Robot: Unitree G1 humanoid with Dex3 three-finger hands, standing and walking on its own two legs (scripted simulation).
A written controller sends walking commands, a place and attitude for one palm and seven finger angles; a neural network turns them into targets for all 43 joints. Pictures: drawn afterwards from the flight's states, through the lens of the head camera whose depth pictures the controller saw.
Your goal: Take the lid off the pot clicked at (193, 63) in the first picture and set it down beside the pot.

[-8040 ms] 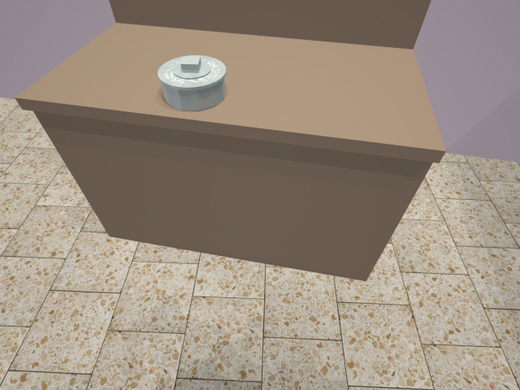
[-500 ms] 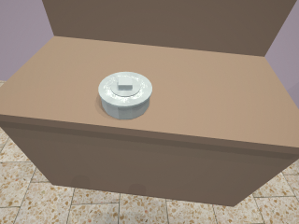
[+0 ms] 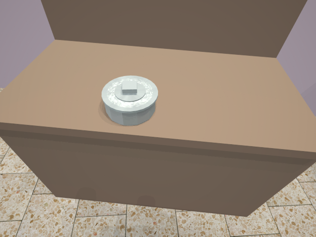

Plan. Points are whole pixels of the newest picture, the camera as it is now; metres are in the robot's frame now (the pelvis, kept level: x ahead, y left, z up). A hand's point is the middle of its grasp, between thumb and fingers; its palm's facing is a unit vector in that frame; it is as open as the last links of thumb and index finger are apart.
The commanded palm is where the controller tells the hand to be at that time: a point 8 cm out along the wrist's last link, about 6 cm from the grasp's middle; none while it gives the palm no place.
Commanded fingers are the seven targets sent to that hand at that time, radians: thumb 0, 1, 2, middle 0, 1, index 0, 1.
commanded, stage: look again from close up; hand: left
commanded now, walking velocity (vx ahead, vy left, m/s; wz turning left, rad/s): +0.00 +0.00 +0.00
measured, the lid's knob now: (129, 86) +0.54 +0.14 +0.08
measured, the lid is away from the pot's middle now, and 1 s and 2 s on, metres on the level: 0.00 0.00 0.00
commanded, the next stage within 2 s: shuffle to correct the standing spot in 0.40 s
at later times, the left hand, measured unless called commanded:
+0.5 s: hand out of the picture -0.02 +0.15 -0.18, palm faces +0.05 -0.99 -0.15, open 7.4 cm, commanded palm none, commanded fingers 0.00 0.90 0.90 -0.20 -0.30 -0.20 -0.30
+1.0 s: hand out of the picture +0.07 +0.19 -0.18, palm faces +0.04 -0.99 -0.16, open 7.3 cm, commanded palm none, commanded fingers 0.00 0.90 0.90 -0.20 -0.30 -0.20 -0.30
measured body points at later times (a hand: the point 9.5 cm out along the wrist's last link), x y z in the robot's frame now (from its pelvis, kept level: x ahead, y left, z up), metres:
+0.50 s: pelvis +0.00 +0.00 +0.00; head +0.00 +0.00 +0.45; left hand -0.02 +0.20 -0.16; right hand -0.02 -0.20 -0.16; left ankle -0.02 +0.08 -0.74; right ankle +0.03 -0.15 -0.74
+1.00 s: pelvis +0.07 +0.02 +0.00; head +0.09 +0.04 +0.45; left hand +0.07 +0.24 -0.17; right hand +0.01 -0.17 -0.15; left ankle -0.02 +0.08 -0.74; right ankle +0.05 -0.10 -0.67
